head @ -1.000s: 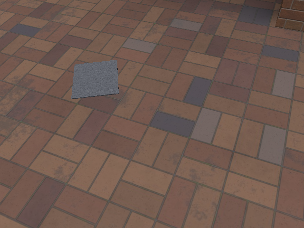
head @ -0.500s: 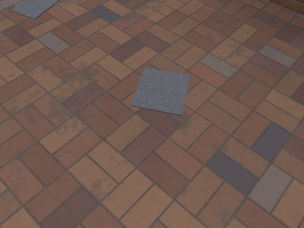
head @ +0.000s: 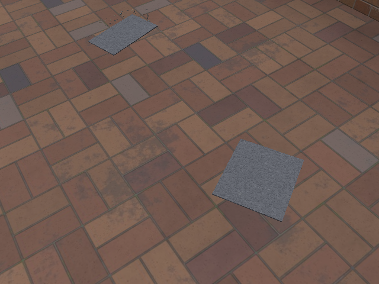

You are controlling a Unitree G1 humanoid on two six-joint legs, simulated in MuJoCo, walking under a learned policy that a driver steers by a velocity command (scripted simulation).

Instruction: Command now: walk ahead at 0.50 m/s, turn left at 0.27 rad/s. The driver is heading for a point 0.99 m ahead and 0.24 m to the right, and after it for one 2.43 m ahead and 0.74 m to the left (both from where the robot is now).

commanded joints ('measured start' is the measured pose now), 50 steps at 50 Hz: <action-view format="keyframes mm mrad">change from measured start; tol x32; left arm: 1 95 104 26 4 -13 -35 -9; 50 84 132 66 73 -28 36 1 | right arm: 1 48 -46 -4 -44 -10 5 14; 13 -318 -14 40 -141 -3 -8 29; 19 158 -222 -35 -4 -15 -22 -18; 50 -59 -47 8 -7 5 -69 -21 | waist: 1 9 -150 -38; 19 -89 225 -324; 38 -35 11 80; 46 109 -320 -298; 50 34 14 -23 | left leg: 1 -174 60 -35 -5 31 -15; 16 125 47 167 -646 199 33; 19 664 512 -586 -836 50 230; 25 238 297 -94 -963 302 113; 38 417 298 215 -965 637 63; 43 511 323 289 -571 1214 38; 45 210 275 311 -56 772 1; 46 -242 17 251 334 -135 -61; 50 -289 176 31 134 28 -60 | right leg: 1 174 -260 295 -255 204 -140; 16 255 -226 55 -41 612 -84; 20 -384 -40 85 744 -300 -31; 35 -370 -90 22 300 209 16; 43 -107 60 -120 121 -46 -129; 46 609 -360 723 -115 -51 -395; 50 241 -246 438 -218 249 -291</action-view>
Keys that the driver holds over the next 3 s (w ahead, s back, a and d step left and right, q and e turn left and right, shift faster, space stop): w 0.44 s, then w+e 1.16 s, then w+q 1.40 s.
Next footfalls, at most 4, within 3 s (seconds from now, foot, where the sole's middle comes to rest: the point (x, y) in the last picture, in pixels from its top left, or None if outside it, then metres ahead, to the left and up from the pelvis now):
0.34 left None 0.32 0.12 -0.77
0.88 right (219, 248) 0.61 -0.06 -0.77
1.40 left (196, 173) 0.94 0.01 -0.77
1.88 right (271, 159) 1.00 -0.31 -0.77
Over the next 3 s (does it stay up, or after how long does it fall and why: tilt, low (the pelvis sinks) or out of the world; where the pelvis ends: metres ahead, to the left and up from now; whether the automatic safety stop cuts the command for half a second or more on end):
stays up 1.50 -0.35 -0.01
